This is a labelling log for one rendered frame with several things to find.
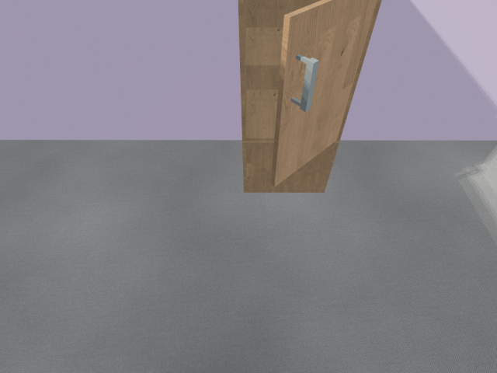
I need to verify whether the cupboard door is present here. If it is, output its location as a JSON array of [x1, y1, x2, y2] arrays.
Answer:
[[271, 0, 377, 187]]

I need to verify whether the handle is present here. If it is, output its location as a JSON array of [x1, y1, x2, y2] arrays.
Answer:
[[291, 54, 319, 112]]

